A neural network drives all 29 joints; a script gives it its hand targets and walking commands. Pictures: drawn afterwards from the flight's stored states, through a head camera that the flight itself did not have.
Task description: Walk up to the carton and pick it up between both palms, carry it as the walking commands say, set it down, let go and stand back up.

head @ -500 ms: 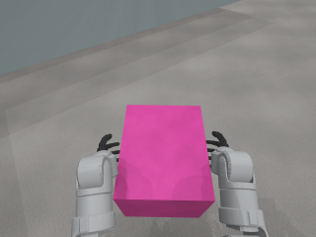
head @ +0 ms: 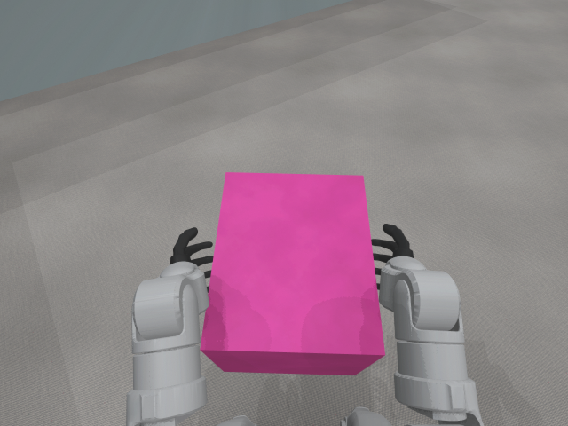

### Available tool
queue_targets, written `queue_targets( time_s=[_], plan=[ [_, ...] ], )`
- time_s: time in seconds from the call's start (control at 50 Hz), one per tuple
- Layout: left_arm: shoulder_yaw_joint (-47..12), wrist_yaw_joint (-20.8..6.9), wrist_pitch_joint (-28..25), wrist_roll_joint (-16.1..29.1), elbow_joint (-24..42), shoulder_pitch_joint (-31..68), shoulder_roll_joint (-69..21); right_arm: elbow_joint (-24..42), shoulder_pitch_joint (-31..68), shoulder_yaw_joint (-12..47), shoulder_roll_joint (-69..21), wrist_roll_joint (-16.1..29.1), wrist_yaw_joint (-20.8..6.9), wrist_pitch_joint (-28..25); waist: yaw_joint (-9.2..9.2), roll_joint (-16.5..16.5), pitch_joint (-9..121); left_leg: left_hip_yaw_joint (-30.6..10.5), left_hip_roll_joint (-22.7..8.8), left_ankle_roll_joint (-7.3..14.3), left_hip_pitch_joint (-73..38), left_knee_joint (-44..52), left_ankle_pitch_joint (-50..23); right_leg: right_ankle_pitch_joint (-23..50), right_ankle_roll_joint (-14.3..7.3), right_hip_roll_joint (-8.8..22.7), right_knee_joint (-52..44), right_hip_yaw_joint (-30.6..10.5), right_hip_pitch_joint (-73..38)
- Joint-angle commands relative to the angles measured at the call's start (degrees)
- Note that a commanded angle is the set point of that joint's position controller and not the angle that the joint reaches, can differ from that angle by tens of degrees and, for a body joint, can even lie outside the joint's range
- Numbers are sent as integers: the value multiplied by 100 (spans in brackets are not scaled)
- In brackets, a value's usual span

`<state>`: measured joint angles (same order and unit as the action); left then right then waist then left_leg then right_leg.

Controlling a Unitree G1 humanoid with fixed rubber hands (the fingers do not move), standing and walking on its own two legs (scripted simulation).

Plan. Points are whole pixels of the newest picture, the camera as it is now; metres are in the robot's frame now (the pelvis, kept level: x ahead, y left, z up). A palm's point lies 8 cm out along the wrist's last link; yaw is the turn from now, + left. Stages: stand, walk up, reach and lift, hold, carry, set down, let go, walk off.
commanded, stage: carry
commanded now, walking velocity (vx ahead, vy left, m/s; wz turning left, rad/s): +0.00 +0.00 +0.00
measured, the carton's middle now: (291, 276) +0.34 +0.00 +0.00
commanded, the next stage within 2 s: none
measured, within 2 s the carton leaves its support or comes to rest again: neither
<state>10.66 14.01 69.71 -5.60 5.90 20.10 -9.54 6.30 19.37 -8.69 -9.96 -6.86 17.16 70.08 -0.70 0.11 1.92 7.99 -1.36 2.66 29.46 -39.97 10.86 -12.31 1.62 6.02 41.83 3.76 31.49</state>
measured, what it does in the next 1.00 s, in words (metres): steps on the spot: right foot, then left foot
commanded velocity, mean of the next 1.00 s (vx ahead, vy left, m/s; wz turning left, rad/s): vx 0.00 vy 0.00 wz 0.00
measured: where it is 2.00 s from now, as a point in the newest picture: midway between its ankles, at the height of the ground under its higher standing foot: outside the picture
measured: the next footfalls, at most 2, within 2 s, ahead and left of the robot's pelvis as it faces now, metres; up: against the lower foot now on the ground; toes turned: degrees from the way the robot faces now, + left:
right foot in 0.14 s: +0.06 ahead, -0.10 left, +0.00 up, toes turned +13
left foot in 0.32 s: +0.06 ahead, +0.12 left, +0.00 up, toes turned -1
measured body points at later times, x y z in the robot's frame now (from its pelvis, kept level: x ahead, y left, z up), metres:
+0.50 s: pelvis -0.05 +0.00 +0.01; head -0.04 +0.00 +0.46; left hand +0.26 +0.15 +0.07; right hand +0.25 -0.15 +0.08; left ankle +0.02 +0.11 -0.71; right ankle +0.02 -0.11 -0.71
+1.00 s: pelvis -0.06 +0.01 +0.01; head -0.08 +0.01 +0.46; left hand +0.23 +0.16 +0.06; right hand +0.22 -0.14 +0.06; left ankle +0.02 +0.11 -0.71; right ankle +0.02 -0.11 -0.71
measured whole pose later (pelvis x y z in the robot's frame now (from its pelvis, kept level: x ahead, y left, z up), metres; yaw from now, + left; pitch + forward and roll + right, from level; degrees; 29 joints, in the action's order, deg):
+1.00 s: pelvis -0.06 +0.01 +0.01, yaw +0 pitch +2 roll +1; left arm 7.6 8.1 59.1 -7.3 2.0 12.2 -8.1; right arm 2.5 10.8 -5.0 -7.9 -7.5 12.1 59.1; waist 0.6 -0.6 5.2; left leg 7.2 -1.5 2.1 26.6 -37.1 12.2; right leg -12.8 -0.1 2.6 39.0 2.1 27.9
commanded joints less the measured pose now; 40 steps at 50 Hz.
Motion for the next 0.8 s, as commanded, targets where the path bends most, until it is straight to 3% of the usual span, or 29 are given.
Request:
queue_targets(
  time_s=[0.0, 0.02, 0.04, 0.06, 0.1, 0.12, 0.16, 0.18, 0.2, 0.26, 0.3, 0.34, 0.38, 0.4, 0.42, 0.44, 0.48, 0.5, 0.52, 0.58, 0.6, 0.62, 0.66, 0.68, 0.7, 0.72, 0.74, 0.76, 0.78],
  plan=[
    [-4227, -2497, -68, 2624, 619, 3882, -5883, 648, 3621, 3753, -5961, 2709, -2715, -102, 69, 1257, 2604, -2380, -1875, 480, -402, 2758, 3442, -1601, 6, -239, 1217, -109, -547],
    [-4202, -2496, -63, 2624, 663, 3903, -5917, 434, 3613, 3782, -6144, 2731, -2724, -58, -15, 1048, 2699, -2193, -1756, 425, 187, 2918, 3688, -1547, -122, -395, 1741, -77, -1041],
    [-4250, -2532, -44, 2765, 596, 3779, -5950, 196, 3314, 3737, -6145, 2691, -2724, -38, -51, 1367, 2662, -1905, -1794, 242, 754, 3190, 3436, -1414, -143, -447, 2275, -32, -1654],
    [-4424, -2527, -97, 2873, 1073, 4105, -5951, 526, 3412, 3790, -6180, 2670, -2740, -88, -52, 1459, 2810, -1509, -1575, 10, 116, 3076, 2802, -1504, -219, -528, 1484, 68, -1611],
    [-4115, -2500, -146, 2764, 905, 3943, -5887, 729, 3807, 3930, -6297, 2744, -2691, -137, -46, 696, 2850, -1026, -1419, -6, -459, 2142, 1948, -975, -335, -382, -257, -92, -1729],
    [-4009, -2518, -60, 2731, 503, 3656, -5941, 871, 3802, 3922, -6203, 2751, -2653, -108, -2, -102, 2743, -802, -1127, -67, -566, 1510, 1861, -1201, -400, -350, -1100, -425, -1906],
    [-4287, -2589, -159, 2824, 602, 3746, -5955, 693, 3560, 3912, -6183, 2684, -2611, -149, 64, -2039, 2411, -263, -157, -506, 396, -315, 1323, -3004, -951, 1443, -2787, -3011, -1659],
    [-4086, -2616, -169, 2647, 220, 3513, -5921, 358, 3561, 3832, -6258, 2543, -2592, -110, 50, -1504, 2352, -528, -128, -356, 46, -911, 1287, -3302, -1188, 1659, -2826, -2855, -911],
    [-4111, -2638, -185, 2598, 249, 3477, -5990, 813, 3930, 4012, -6145, 2652, -2621, -171, 82, -1290, 2070, -587, -239, -358, -342, -1217, 1017, -3056, -1071, 1415, -2805, -2487, -384],
    [-4239, -2497, -174, 2754, 1066, 4233, -6079, 1048, 4096, 4009, -6265, 2857, -2648, -170, 120, -615, 2475, -336, -122, -288, -1092, 288, 410, 337, -728, 754, -1655, -962, -1174],
    [-3995, -2385, -154, 2567, 910, 3749, -5939, 954, 3924, 4022, -6185, 2892, -2649, -63, 117, -1250, 2910, -318, -130, -277, -1260, 1234, 304, 1273, -546, 518, -1086, -774, -1778],
    [-3885, -2353, -212, 2377, 709, 3183, -5761, 774, 3550, 3998, -6143, 2854, -2675, -176, 58, -107, 3494, -959, -716, 69, -2091, 576, -1517, 1976, -244, 213, -800, -795, -1662],
    [-3404, -2378, -354, 1975, -448, 2762, -5654, -396, 2778, 3372, -5810, 2250, -2696, -369, 68, 19, 3427, -944, -694, 2, -1616, 681, -943, 931, -329, 287, -870, -687, -1937],
    [-3981, -2392, -421, 2330, 582, 3340, -5790, 144, 2870, 3667, -6073, 2490, -2726, -385, 91, 5, 3254, -894, -734, -19, -1613, 839, -1319, 969, -354, 205, -713, -553, -1811],
    [-3782, -2398, -448, 2165, 253, 3197, -5709, -47, 2899, 3589, -5961, 2367, -2737, -419, 48, 192, 3243, -841, -773, -54, -1524, 809, -1133, 764, -367, 208, -798, -658, -1800],
    [-4094, -2402, -513, 2309, 683, 3392, -5767, 412, 3014, 3779, -5945, 2553, -2776, -501, 61, 264, 3071, -916, -657, -80, -1346, 1141, -111, -399, -388, 90, -932, -686, -1475],
    [-4536, -2357, -447, 2648, 1433, 3876, -6044, 978, 3357, 4170, -6190, 2910, -2762, -440, 53, 475, 2805, -1326, -959, -24, -1102, 1819, 1085, -648, -302, -139, -785, -462, -1441],
    [-3522, -2375, -598, 1775, -341, 3294, -5675, -737, 3180, 3272, -5919, 2154, -2791, -566, 33, 517, 2700, -1222, -1006, -40, -989, 1813, 1454, -748, -277, -29, -974, -579, -1412],
    [-3508, -2401, -754, 1754, -473, 3288, -5591, -691, 3116, 3025, -5698, 1999, -2776, -808, 49, 719, 2613, -1143, -868, -80, -699, 1926, 1772, -840, -320, -72, -1002, -678, -1502],
    [-4624, -2402, -730, 2755, 1798, 4071, -6012, 1282, 3751, 4101, -6159, 2796, -2698, -769, 120, -251, 2835, -729, -555, -199, -1066, 1091, 626, -1018, -365, 380, -1766, -1216, -1381],
    [-3561, -2409, -833, 1955, -93, 3438, -5533, -313, 3159, 3218, -5821, 2024, -2642, -872, 123, -484, 2776, -869, -622, -94, -1199, 1178, 695, -1246, -387, 389, -1736, -1201, -1283],
    [-3876, -2386, -825, 2165, 268, 3415, -5638, 303, 3352, 3427, -5757, 2270, -2621, -879, 128, -151, 2996, -849, -587, -27, -1570, 1172, 594, -1204, -400, 312, -1722, -1177, -1134],
    [-3306, -2421, -1135, 1615, -890, 2826, -5358, -747, 2850, 2826, -5423, 1670, -2636, -1246, 128, -14, 2834, -848, -691, -58, -1453, 1191, 349, -534, -277, 189, -1459, -893, -1201],
    [-3704, -2439, -1230, 2008, 350, 3195, -5397, 240, 2958, 3377, -5616, 1982, -2593, -1351, 115, -236, 3039, -988, -717, -5, -1314, 1130, 252, -193, -306, 253, -1480, -921, -1605],
    [-3438, -2429, -1361, 1716, -392, 3106, -5399, -332, 2959, 3094, -5497, 1709, -2629, -1479, 129, 55, 2767, -876, -639, -41, -1204, 1277, 510, -455, -306, 139, -1337, -727, -1342],
    [-4599, -2398, -1168, 2588, 1705, 3478, -5751, 1636, 3317, 4151, -5852, 2606, -2611, -1259, 121, 210, 2640, -1016, -769, -31, -1097, 1589, 1090, -852, -303, 3, -1322, -748, -1116],
    [-4273, -2381, -1064, 2304, 1044, 3275, -5728, 780, 2978, 3910, -5854, 2387, -2626, -1085, 121, -39, 2704, -949, -702, -23, -1070, 1488, 978, -746, -281, -4, -1315, -685, -1333],
    [-4507, -2336, -876, 2440, 1125, 3012, -5814, 1076, 2866, 4152, -5815, 2526, -2599, -914, 110, -254, 2669, -839, -567, -10, -1066, 1169, 844, -891, -334, 138, -1541, -868, -1339],
    [-3870, -2332, -987, 1850, -90, 2672, -5535, -10, 2645, 3438, -5453, 1935, -2609, -1036, 119, -9, 2884, -882, -602, 63, -1290, 1300, 695, -686, -358, 55, -1270, -700, -1292]
  ],
)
